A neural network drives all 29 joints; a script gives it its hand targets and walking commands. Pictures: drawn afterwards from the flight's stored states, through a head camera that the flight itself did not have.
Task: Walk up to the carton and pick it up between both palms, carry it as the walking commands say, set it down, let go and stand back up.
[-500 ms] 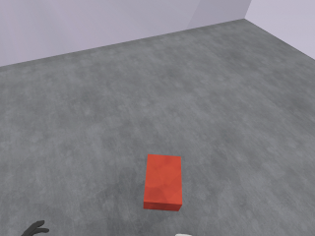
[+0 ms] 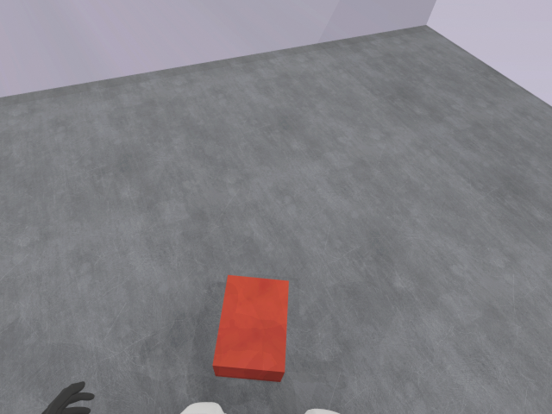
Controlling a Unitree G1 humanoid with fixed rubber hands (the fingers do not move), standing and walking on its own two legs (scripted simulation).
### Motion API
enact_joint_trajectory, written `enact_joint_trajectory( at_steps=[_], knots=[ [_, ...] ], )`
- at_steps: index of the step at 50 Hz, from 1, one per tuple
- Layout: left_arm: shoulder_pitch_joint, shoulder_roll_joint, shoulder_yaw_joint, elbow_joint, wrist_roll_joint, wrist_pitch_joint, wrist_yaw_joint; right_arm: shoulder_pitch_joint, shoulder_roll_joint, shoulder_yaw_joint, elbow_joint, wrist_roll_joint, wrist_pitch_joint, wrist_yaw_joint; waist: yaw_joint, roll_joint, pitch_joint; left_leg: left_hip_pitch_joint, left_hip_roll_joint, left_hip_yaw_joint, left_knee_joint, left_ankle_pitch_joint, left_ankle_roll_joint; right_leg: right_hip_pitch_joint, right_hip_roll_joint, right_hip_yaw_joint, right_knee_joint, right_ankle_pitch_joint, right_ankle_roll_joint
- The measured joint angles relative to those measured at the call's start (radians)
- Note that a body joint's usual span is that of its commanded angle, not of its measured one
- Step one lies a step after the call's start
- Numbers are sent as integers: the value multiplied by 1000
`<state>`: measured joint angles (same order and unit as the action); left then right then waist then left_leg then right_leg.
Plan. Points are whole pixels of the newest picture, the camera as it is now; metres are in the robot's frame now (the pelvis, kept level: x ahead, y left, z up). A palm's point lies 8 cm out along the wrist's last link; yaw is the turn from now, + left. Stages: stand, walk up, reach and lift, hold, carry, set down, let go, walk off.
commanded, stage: walk up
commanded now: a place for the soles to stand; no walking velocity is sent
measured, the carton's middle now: (253, 327) +0.45 +0.03 -0.68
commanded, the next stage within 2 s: reach and lift in 1.92 s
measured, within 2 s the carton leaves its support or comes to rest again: neither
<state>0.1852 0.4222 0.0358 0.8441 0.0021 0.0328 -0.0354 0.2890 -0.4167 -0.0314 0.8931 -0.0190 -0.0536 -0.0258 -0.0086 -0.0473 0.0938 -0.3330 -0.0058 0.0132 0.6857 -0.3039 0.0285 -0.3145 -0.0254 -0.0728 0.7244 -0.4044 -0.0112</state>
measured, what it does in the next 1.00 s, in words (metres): stands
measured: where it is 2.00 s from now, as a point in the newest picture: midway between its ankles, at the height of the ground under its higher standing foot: outside the picture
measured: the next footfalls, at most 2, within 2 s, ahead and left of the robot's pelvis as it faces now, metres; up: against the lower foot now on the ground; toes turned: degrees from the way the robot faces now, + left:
none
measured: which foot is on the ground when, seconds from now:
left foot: down 0.00-1.00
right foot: down 0.00-1.00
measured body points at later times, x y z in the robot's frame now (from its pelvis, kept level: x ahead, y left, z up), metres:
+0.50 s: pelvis +0.01 -0.02 +0.03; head +0.03 -0.02 +0.48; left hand +0.11 +0.31 -0.09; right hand +0.18 -0.32 -0.08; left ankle +0.03 +0.11 -0.72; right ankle +0.01 -0.11 -0.72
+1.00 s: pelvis +0.01 +0.00 +0.03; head +0.02 +0.01 +0.48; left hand +0.09 +0.33 -0.10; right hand +0.14 -0.30 -0.08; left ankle +0.03 +0.11 -0.72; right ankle +0.01 -0.11 -0.72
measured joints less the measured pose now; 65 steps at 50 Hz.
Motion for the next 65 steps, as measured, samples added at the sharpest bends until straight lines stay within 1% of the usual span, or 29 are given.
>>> enact_joint_trajectory(
  at_steps=[2, 5, 9, 14, 18, 25, 36, 41, 61, 65],
  knots=[
    [-15, -4, -1, 31, -2, -7, 4, -33, 15, 17, 6, 2, 3, 5, 2, 8, 2, 17, 11, -12, -12, -14, -17, 35, 17, -5, -58, 70, -10],
    [-41, -14, -8, 72, -3, -24, 10, -86, 31, 31, 23, 13, 10, 8, 5, 25, -5, 53, 17, -31, -75, 9, -43, 83, 27, -23, -134, 85, -27],
    [-79, -24, -18, 103, -6, -35, 19, -167, 30, 33, 45, 23, 19, 9, 17, 43, -7, 100, 7, -42, -165, 53, -39, 126, 20, -35, -203, 103, -30],
    [-117, -23, -17, 119, -5, -32, 28, -240, 23, 28, 61, 24, 33, 9, 33, 58, -2, 134, 6, -52, -220, 82, -41, 161, 21, -46, -253, 126, -32],
    [-128, -22, -18, 134, -2, -29, 31, -268, 23, 25, 79, 21, 44, 13, 39, 58, -3, 154, 5, -58, -253, 99, -46, 181, 21, -53, -282, 141, -31],
    [-116, -25, -19, 177, 6, -26, 27, -261, 30, 26, 124, 14, 51, 20, 35, 48, -12, 173, 2, -59, -293, 125, -41, 205, 20, -54, -332, 172, -24],
    [-107, -22, -15, 225, 5, -19, 19, -207, 44, 32, 181, 7, 45, 18, 20, 25, -21, 180, -8, -48, -318, 142, -22, 216, 11, -44, -372, 202, -7],
    [-102, -20, -14, 237, 5, -21, 18, -201, 50, 34, 186, 5, 41, 18, 16, 24, -31, 178, -11, -44, -328, 147, -17, 215, 8, -40, -385, 210, -2],
    [-104, -29, -14, 238, 4, -25, 24, -236, 49, 35, 180, 8, 35, 19, 26, 33, -39, 181, -18, -52, -332, 144, -15, 223, 3, -47, -394, 206, 3],
    [-109, -30, -20, 236, 0, -38, 33, -245, 44, 30, 177, 13, 51, 29, 27, 37, -30, 178, -19, -52, -328, 143, -15, 220, 1, -47, -387, 204, 4]
  ],
)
